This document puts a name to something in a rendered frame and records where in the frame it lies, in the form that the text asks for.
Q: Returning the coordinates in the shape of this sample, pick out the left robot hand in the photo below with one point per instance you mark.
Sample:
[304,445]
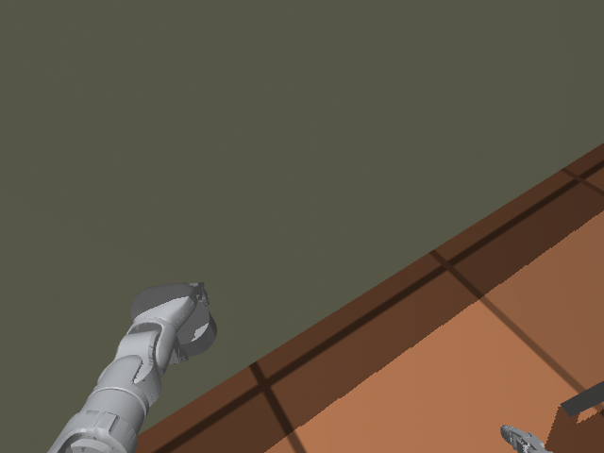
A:
[173,303]

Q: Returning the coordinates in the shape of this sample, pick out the tin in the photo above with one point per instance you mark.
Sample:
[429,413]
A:
[199,332]

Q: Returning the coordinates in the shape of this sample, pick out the right robot hand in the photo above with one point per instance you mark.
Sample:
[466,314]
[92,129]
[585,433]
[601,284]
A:
[521,441]

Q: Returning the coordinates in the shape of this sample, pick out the left robot arm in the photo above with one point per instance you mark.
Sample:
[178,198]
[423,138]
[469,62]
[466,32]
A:
[114,412]

